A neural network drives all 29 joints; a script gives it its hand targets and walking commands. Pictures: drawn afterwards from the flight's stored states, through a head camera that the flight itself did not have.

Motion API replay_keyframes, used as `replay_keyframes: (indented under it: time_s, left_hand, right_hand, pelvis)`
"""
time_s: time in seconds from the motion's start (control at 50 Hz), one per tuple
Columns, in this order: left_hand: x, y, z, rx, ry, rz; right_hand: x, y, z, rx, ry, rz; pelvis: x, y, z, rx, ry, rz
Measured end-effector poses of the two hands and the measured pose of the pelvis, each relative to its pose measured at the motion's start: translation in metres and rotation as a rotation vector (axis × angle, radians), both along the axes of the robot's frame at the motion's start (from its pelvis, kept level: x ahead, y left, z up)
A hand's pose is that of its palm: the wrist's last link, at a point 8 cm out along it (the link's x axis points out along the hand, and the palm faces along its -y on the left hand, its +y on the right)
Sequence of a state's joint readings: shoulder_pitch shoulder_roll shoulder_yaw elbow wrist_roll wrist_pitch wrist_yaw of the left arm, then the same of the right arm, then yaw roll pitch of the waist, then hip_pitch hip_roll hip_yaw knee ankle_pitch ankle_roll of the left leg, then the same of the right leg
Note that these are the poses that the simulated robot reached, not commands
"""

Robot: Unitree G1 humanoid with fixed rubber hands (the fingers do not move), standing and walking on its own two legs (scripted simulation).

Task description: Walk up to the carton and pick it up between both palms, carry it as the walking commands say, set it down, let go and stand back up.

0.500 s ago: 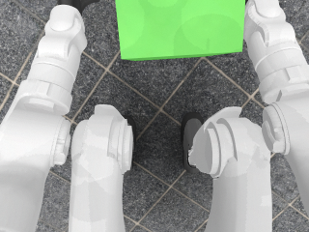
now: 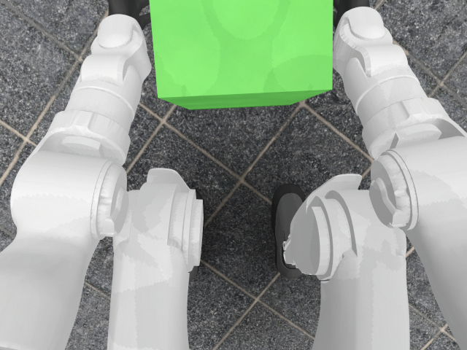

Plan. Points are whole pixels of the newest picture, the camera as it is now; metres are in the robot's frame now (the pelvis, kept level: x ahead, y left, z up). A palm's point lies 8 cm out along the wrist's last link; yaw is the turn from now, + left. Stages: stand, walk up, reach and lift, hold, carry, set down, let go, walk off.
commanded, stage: reach and lift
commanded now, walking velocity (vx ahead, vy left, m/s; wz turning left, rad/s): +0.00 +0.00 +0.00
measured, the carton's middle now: (238, 31) +0.53 +0.01 -0.21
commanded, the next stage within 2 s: none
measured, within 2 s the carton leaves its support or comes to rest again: leaves its support in 0.10 s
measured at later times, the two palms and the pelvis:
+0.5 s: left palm (120, 27) +0.51 +0.16 -0.13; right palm (357, 25) +0.51 -0.13 -0.12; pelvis -0.01 +0.00 +0.02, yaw +2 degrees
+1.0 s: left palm out of the picture +0.52 +0.16 -0.08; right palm out of the picture +0.53 -0.13 -0.07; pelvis -0.01 -0.01 +0.06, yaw +2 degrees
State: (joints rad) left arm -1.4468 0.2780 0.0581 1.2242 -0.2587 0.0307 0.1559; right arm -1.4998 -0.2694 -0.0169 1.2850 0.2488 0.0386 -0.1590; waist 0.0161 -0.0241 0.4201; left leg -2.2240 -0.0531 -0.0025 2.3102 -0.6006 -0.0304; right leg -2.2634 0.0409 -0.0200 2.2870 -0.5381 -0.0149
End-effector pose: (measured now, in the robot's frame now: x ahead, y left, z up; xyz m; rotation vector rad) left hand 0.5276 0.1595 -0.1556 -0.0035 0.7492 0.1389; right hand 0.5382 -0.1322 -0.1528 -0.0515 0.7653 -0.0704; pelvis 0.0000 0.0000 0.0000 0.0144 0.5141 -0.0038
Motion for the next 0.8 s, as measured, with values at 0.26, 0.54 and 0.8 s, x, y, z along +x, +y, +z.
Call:
replay_keyframes:
  time_s: [0.26,0.54,0.8]
  left_hand:
    - [-0.002,0.005,0.004,0.024,0.024,-0.013]
    - [-0.021,-0.003,0.04,0.016,-0.014,-0.012]
    - [-0.005,0.002,0.079,0.011,-0.079,0.031]
  right_hand:
    - [0.003,0.007,0.01,-0.01,0.019,0.001]
    - [-0.029,-0.002,0.041,0.042,-0.031,-0.075]
    - [-0.007,0.004,0.076,0.07,-0.098,-0.071]
  pelvis:
    - [0.011,0.006,0.0,-0.015,0.035,0.01]
    - [-0.011,0.001,0.025,-0.026,-0.12,0.053]
    - [-0.026,-0.008,0.038,-0.009,-0.095,0.051]
